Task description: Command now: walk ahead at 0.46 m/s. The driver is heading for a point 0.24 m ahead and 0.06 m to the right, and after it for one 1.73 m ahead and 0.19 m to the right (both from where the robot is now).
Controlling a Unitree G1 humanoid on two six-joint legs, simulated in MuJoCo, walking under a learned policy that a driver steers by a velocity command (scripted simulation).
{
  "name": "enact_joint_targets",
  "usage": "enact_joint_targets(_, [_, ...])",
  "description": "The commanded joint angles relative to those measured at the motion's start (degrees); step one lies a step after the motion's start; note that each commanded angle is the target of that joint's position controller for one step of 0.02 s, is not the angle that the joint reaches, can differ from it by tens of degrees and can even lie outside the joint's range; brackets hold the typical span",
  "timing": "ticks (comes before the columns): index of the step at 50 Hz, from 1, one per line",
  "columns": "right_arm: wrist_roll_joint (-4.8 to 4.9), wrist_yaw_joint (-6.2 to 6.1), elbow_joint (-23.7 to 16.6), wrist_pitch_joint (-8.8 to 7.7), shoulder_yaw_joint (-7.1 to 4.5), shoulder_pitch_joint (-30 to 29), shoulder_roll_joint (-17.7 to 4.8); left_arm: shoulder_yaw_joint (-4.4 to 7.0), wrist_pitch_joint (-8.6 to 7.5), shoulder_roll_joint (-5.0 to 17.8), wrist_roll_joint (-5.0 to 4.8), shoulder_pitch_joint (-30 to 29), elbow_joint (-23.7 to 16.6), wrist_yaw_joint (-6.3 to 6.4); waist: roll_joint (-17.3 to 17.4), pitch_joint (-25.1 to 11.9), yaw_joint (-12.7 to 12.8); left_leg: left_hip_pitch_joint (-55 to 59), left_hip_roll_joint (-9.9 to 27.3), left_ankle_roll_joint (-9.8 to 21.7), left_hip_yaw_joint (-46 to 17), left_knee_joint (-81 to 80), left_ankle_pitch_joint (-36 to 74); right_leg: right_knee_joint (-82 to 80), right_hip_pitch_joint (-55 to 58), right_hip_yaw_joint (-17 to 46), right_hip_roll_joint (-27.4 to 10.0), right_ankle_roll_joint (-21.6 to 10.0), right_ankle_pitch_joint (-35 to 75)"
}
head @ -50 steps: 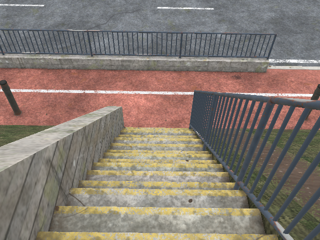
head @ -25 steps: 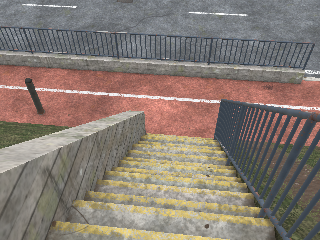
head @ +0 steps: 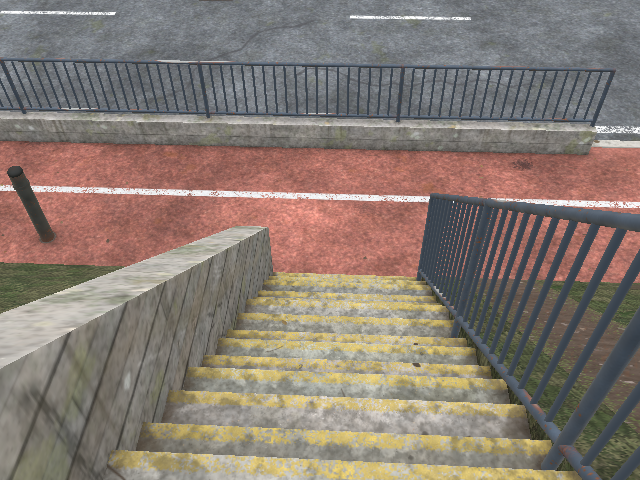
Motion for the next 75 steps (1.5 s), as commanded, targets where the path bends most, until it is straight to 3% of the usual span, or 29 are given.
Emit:
enact_joint_targets(1, [-0.95, -2.57, -8.5, -4.75, 2.59, -10.3, 1.6, -2.32, -0.06, -3.2, 0.12, 10.1, -1.0, 0.41, -1.7, 4.6, 5.1, -39.9, 6.0, 6.0, -4.0, -2.0, -3.8, -22.4, 32.0, -3.0, -1.3, 3.4, 39.1])
enact_joint_targets(3, [0.73, -2.83, -9.0, -5.72, 1.48, -7.4, -5.6, -0.93, 0.36, 1.0, -0.45, 5.0, -3.1, 1.38, 3.2, 7.0, 3.3, -40.3, 5.6, 5.1, -5.9, 0.3, -9.2, -28.4, 43.8, -7.7, 2.7, 7.3, 27.4])
enact_joint_targets(4, [1.37, -2.13, -9.3, -5.61, 1.42, -7.6, -7.6, -1.05, 0.55, 2.0, 1.28, 6.4, -2.9, 1.07, 6.1, 8.3, 4.4, -33.7, 8.8, 5.8, -11.0, 7.2, -5.0, -29.0, 40.1, -5.7, 2.0, 7.2, 22.6])
enact_joint_targets(6, [3.28, -1.27, -6.4, -3.34, 1.27, -0.1, -7.6, -0.29, 1.28, 3.3, 1.47, -0.5, -4.5, 0.52, 3.8, 10.4, -0.2, -10.2, 17.0, 6.3, -26.4, 10.7, 8.9, -46.4, 25.4, -0.5, -1.4, 4.7, 10.8])
enact_joint_targets(7, [2.84, -0.81, -4.0, -1.89, 0.79, 5.3, -6.5, 0.25, 0.91, 3.4, 1.23, -1.5, -4.8, 1.28, 3.8, 9.0, -2.0, -2.4, 16.6, 5.6, -29.6, 15.4, 12.2, -55.1, 26.4, 1.6, -1.4, 2.5, 6.3])
enact_joint_targets(8, [2.09, 0.29, -3.2, 0.21, -0.31, 4.5, -7.8, 1.33, 0.27, 4.9, -0.57, 8.4, -0.6, 2.65, 2.4, 8.1, 1.8, -3.2, 14.0, 3.2, -25.4, 24.3, 10.3, -65.5, 37.5, 0.2, -1.8, 0.8, 14.6])
enact_joint_targets(9, [2.19, 3.13, -2.3, 1.96, -1.09, 7.4, -7.3, 5.18, -0.88, 12.8, -3.96, 23.4, 5.2, 3.99, -5.6, -0.7, 7.5, -12.0, 5.7, 0.2, -14.6, 41.2, 13.6, -65.2, 62.0, -4.2, -1.8, -3.7, 25.2])
enact_joint_targets(10, [4.44, 5.36, -1.7, 1.87, -1.58, 15.4, -2.0, 5.75, 0.01, 16.4, -5.33, 27.1, 5.5, 2.55, -16.3, -17.6, 5.6, -33.2, -3.6, -4.4, -6.0, 71.1, -23.3, -37.1, 91.9, 3.9, -16.3, -17.2, 67.6])
enact_joint_targets(11, [6.87, 5.56, -10.0, 1.23, -2.38, -1.7, -6.8, 6.6, 0.03, 15.3, -1.6, 25.2, 3.4, 1.76, -5.7, -14.5, 10.8, -50.8, -2.1, -4.3, -3.7, 77.1, -26.0, -34.9, 92.6, 9.0, -18.2, -16.5, 73.1])
enact_joint_targets(12, [6.78, 5.1, -14.8, 0.51, -1.96, -10.8, -5.7, 6.51, -0.2, 14.8, -0.02, 21.3, 2.8, 1.2, 0.6, -10.5, 11.0, -58.0, 1.9, -4.6, -5.6, 71.3, -24.3, -35.0, 86.3, 11.2, -20.5, -14.9, 64.9])
enact_joint_targets(13, [7.08, 4.5, -15.7, 0.31, -1.9, -10.4, -4.8, 5.15, -0.21, 12.2, -1.85, 16.8, 2.1, -0.15, 3.1, -6.0, 5.9, -55.9, 7.2, -5.9, -9.1, 62.2, -17.1, -36.8, 71.6, 15.3, -21.8, -14.1, 51.0])
enact_joint_targets(14, [6.15, 3.51, -14.2, 0.77, -0.37, -8.3, 0.3, 2.55, 0.19, 3.1, -2.06, 16.5, 4.3, 0.16, 2.6, -0.1, 4.0, -55.4, 12.9, -6.5, -14.9, 47.5, -2.2, -40.3, 60.0, 16.5, -23.6, -13.1, 44.0])
enact_joint_targets(15, [5.15, 2.96, -9.9, 1.82, 0.71, -2.6, 3.9, 0.08, 0.05, -4.0, -3.45, 16.3, 6.2, 0.72, 1.8, 6.4, 0.0, -43.9, 14.0, -6.5, -13.0, 36.5, 11.5, -44.8, 42.8, 9.2, -17.5, -10.1, 31.5])
enact_joint_targets(16, [5.41, 3.64, -6.3, 2.38, 0.36, 1.2, 3.4, -1.06, -0.76, -5.9, -3.95, 15.8, 6.9, 1.09, 1.6, 9.8, -2.5, -31.4, 12.7, -7.1, -10.2, 33.2, 28.1, -44.3, 26.4, 4.2, -11.2, -7.3, 27.0])
enact_joint_targets(17, [4.12, 5.08, -5.0, 3.0, -0.52, 0.8, 2.3, -1.55, -1.54, -3.3, -4.86, 10.2, 4.7, 1.11, 1.1, 8.9, -4.0, -15.2, 10.9, -6.3, -5.1, 24.3, 40.8, -45.3, 11.8, -2.4, -5.6, -4.4, 14.6])
enact_joint_targets(18, [2.99, 6.49, -3.6, 3.38, -0.47, 1.9, 2.4, -0.49, -2.45, 2.5, -3.4, 4.2, 3.0, 1.25, -3.6, 8.5, -6.0, -1.8, 7.0, -6.1, -1.3, 30.2, 47.2, -43.5, -1.3, -3.7, -1.8, -2.0, 7.5])
enact_joint_targets(19, [3.87, 6.87, -3.9, 2.87, -1.09, 3.5, 0.7, -0.34, -3.16, 6.0, -3.0, 0.7, 1.9, 1.33, -3.5, 6.2, -7.5, 4.6, 4.2, -6.5, 0.8, 35.1, 44.0, -42.5, -5.4, -3.6, -1.6, 0.0, 7.9])
enact_joint_targets(21, [4.52, 5.19, -4.0, 1.8, -3.55, 6.7, -3.9, -0.85, -3.8, 8.6, -3.53, -7.0, -0.3, 0.08, -2.1, 2.9, -11.0, 12.3, 3.6, -8.5, -0.4, 31.4, 33.5, -38.1, -3.8, -0.9, -4.1, 2.7, 11.6])
enact_joint_targets(23, [5.39, 3.34, -3.7, 0.95, -3.38, 5.7, -2.4, -0.89, -4.24, 9.3, -5.93, -11.2, -1.6, -1.93, -2.0, 0.7, -12.1, 13.4, 5.0, -9.8, -2.4, 14.5, 26.8, -32.7, 10.2, 1.0, -7.0, 5.5, 16.9])
enact_joint_targets(24, [7.29, 3.06, -4.5, 0.27, -2.25, 0.7, -2.6, -0.21, -3.19, 8.2, -9.06, -5.9, -0.9, -3.22, 2.2, -0.5, -7.5, 9.4, 7.3, -7.9, -5.9, -0.7, 36.1, -31.3, 21.9, 0.5, -4.5, 7.8, 10.1])
enact_joint_targets(25, [8.58, 3.85, -8.1, -0.23, -1.97, -15.9, -9.2, 2.57, -1.93, 11.3, -8.94, 11.0, 1.1, -1.77, 7.0, -1.5, 7.7, -4.4, 7.4, -0.8, -13.9, -5.7, 38.9, -33.7, 35.0, -3.6, 0.2, 8.3, -3.6])
enact_joint_targets(26, [6.89, 4.35, -8.9, -0.38, -1.97, -19.3, -9.6, 2.72, -0.48, 11.2, -9.29, 8.3, 0.7, -0.94, 4.0, -1.0, 6.0, -7.2, 8.3, -0.3, -13.9, -12.5, 35.4, -33.8, 38.4, -5.3, 2.5, 6.9, -16.8])
enact_joint_targets(27, [6.87, 4.41, -8.2, -0.72, -2.01, -21.4, -10.2, 3.58, 0.51, 10.4, -7.94, 6.2, -0.5, 0.3, 6.1, 0.4, 7.6, -6.6, 7.8, 0.7, -12.5, -12.8, 34.5, -34.4, 39.1, -5.0, 2.4, 5.3, -17.4])
enact_joint_targets(28, [7.19, 4.01, -7.0, -0.81, -2.04, -18.8, -8.7, 3.36, 1.14, 7.9, -8.05, 3.2, -0.4, 0.72, 1.7, -0.9, 5.6, -2.7, 6.9, -0.6, -9.9, -13.6, 36.4, -35.1, 39.9, -3.7, 2.0, 3.8, -13.2])
enact_joint_targets(29, [8.0, 4.59, -6.3, -0.67, -1.0, -19.7, -6.6, 2.99, 1.6, 4.9, -7.41, 5.0, 0.0, 1.44, 5.8, -1.3, 8.8, -4.5, 6.8, -0.4, -10.1, -12.7, 31.0, -38.5, 43.5, -4.3, 2.0, 4.8, -14.4])
enact_joint_targets(30, [7.83, 4.56, -5.6, -0.18, -1.48, -18.2, -6.6, 2.5, 1.92, 4.1, -7.34, 4.0, 1.0, 1.03, 4.9, 1.9, 6.2, -5.0, 6.9, -1.2, -9.2, -14.8, 27.6, -39.9, 42.8, -5.0, 2.9, 5.4, -16.2])
enact_joint_targets(35, [6.59, 4.21, -4.8, 1.53, -2.23, -17.7, -6.4, 3.42, 1.86, 6.4, -6.61, -1.8, 1.8, 1.03, 3.3, -1.1, 4.0, 1.1, 5.1, -2.5, -4.5, -15.1, 32.2, -45.1, 46.7, -5.6, 3.7, 5.4, -5.0])
enact_joint_targets(41, [6.63, 4.4, -4.0, 2.39, -3.1, -19.0, -8.7, 4.2, 1.77, 7.4, -6.36, -4.2, 2.6, 0.69, 2.3, 0.4, 2.7, 5.5, 5.2, -1.9, -3.5, -17.7, 24.1, -50.2, 42.7, -4.9, 4.0, 5.0, -11.8])
enact_joint_targets(75, [6.04, 2.62, 3.6, 2.61, -2.4, -15.4, -4.7, 4.68, 1.11, 1.0, -6.19, 5.1, 9.0, 0.43, 1.2, 4.8, 2.6, 5.2, 4.5, -2.3, -1.9, -20.3, 18.8, -52.4, 43.6, -3.7, 3.8, 4.0, -10.0])
Keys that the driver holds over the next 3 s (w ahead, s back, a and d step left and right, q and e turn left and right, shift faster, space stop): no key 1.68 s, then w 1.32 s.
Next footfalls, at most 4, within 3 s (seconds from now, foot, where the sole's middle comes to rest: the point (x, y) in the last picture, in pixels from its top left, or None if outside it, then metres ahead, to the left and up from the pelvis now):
0.16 right None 0.18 -0.11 -0.94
0.46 left None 0.23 0.10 -0.94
2.22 left None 0.44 0.18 -1.13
2.74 right None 0.71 0.00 -1.36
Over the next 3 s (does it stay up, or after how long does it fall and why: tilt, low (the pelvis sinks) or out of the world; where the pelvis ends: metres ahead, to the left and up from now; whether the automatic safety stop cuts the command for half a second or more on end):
stays up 0.74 0.10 -0.62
